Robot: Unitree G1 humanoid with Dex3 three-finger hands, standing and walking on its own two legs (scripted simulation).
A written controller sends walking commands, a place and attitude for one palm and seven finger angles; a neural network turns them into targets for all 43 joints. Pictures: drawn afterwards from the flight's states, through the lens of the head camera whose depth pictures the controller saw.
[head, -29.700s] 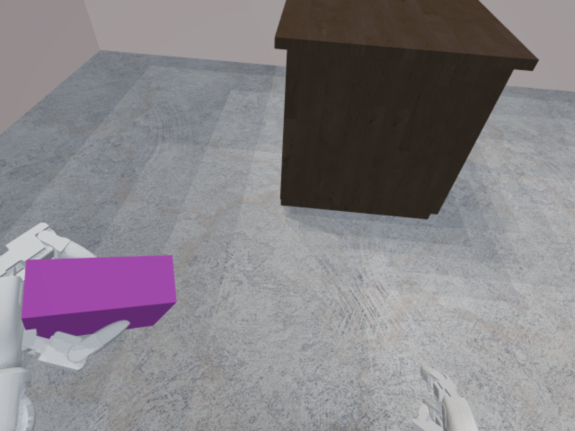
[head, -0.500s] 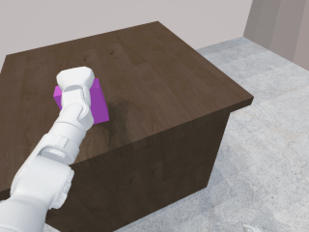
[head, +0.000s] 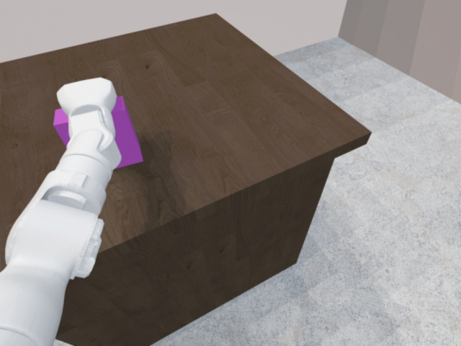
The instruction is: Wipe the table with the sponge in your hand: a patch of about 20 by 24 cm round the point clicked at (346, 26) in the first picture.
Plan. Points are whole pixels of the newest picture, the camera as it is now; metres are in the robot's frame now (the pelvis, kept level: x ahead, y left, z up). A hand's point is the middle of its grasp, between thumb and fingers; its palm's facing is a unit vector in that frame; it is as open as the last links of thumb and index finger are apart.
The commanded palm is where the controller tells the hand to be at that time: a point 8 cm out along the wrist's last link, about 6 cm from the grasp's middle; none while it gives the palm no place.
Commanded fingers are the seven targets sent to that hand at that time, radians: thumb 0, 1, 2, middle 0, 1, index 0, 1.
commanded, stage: wipe forward along the third lane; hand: left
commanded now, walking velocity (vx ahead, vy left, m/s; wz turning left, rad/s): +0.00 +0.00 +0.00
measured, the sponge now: (106, 145) +0.47 +0.23 +0.11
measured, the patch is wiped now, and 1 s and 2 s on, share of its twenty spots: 1.00 1.00 1.00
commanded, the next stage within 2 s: wipe back along the third lane in 0.02 s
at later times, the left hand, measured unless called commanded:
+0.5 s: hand (94, 126) +0.47 +0.24 +0.15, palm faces +0.06 +0.01 -1.00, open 9.5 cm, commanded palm +0.43 +0.23 +0.18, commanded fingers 0.00 0.10 1.30 -1.20 -1.60 -1.20 -1.60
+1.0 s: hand (100, 143) +0.42 +0.21 +0.15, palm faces +0.10 -0.01 -1.00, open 9.5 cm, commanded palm +0.38 +0.20 +0.18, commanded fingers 0.00 0.10 1.30 -1.20 -1.60 -1.20 -1.60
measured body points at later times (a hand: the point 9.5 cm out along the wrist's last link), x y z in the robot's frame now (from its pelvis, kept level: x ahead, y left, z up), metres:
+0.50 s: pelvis +0.03 +0.03 +0.00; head +0.03 +0.01 +0.45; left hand +0.46 +0.23 +0.21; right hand +0.14 -0.22 -0.13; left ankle -0.02 +0.11 -0.74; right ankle +0.00 -0.08 -0.74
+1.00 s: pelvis +0.03 +0.03 +0.00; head +0.01 +0.00 +0.45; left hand +0.41 +0.21 +0.21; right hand +0.24 -0.17 -0.10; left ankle -0.02 +0.11 -0.74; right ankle +0.00 -0.08 -0.74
